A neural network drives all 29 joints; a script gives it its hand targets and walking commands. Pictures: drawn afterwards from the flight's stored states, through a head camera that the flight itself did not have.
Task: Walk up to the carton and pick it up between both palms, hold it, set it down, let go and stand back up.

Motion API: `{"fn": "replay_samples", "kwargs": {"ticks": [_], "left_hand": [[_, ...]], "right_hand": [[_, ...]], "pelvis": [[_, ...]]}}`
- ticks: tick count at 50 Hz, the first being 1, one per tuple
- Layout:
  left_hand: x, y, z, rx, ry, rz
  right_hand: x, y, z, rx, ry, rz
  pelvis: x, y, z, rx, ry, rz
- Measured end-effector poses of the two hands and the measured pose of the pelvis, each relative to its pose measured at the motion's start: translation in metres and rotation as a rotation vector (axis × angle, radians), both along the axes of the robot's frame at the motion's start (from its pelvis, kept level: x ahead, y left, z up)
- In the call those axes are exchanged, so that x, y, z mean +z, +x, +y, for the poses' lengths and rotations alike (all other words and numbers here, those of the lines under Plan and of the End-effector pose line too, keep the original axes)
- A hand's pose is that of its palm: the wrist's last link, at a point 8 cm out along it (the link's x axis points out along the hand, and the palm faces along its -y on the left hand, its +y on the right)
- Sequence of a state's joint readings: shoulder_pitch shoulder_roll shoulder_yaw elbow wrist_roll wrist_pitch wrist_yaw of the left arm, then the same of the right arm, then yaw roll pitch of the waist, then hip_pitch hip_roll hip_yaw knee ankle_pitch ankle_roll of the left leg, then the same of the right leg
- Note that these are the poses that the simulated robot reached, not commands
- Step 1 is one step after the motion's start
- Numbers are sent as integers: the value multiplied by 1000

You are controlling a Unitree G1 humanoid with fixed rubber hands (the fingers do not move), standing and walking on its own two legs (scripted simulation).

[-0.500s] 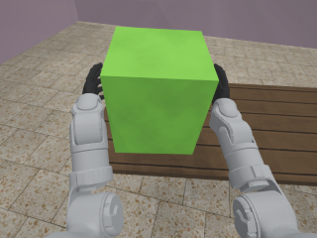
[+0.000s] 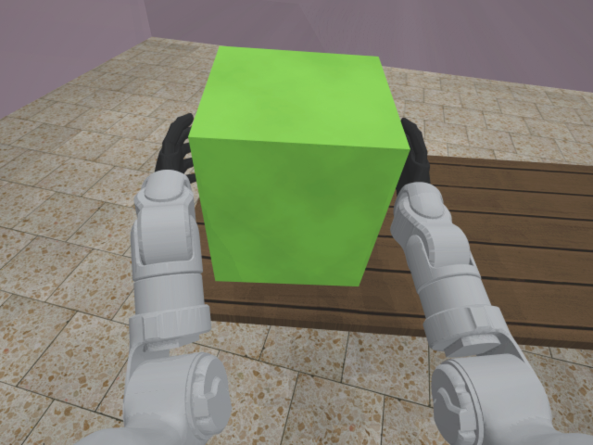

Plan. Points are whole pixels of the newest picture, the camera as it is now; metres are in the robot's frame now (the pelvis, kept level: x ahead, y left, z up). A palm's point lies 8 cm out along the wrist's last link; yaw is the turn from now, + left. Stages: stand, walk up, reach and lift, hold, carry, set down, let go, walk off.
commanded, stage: set down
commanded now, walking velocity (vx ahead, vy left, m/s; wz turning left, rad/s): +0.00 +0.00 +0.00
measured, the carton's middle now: (293, 173) +0.41 -0.01 +0.18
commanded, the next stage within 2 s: none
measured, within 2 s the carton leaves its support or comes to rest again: neither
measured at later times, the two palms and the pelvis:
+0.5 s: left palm (194, 204) +0.40 +0.13 +0.14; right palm (405, 206) +0.38 -0.17 +0.14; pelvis +0.03 +0.00 +0.00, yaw +1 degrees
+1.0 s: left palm (203, 205) +0.41 +0.12 +0.13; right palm (409, 211) +0.38 -0.18 +0.13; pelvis +0.03 +0.01 +0.00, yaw +1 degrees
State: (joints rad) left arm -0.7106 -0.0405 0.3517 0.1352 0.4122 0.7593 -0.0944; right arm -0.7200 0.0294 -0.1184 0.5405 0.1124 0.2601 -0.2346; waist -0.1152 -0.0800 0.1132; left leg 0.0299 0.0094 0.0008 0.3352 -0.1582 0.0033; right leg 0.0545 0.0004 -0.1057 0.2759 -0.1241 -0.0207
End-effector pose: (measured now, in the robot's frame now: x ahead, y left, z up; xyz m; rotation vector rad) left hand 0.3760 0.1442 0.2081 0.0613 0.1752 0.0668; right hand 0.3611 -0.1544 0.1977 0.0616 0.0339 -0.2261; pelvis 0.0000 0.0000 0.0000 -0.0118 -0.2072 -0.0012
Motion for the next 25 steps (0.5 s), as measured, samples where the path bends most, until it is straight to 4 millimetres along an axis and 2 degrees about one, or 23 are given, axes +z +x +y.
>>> {"fn": "replay_samples", "kwargs": {"ticks": [10, 13, 21, 25], "left_hand": [[0, 6, -1, -10, 11, -68], [-11, 9, -2, -21, 16, -59], [-56, 18, -6, -38, 36, -4], [-65, 22, -13, -54, 36, -12]], "right_hand": [[2, 4, -1, -12, -14, -92], [-7, 7, -1, -11, -24, -110], [-50, 14, -6, -15, -38, -73], [-55, 15, -12, -23, -45, -84]], "pelvis": [[0, 5, 1, 3, 3, 5], [1, 9, 2, 5, 4, 7], [1, 22, 3, 16, -3, 31], [2, 28, 3, 18, -7, 54]]}}
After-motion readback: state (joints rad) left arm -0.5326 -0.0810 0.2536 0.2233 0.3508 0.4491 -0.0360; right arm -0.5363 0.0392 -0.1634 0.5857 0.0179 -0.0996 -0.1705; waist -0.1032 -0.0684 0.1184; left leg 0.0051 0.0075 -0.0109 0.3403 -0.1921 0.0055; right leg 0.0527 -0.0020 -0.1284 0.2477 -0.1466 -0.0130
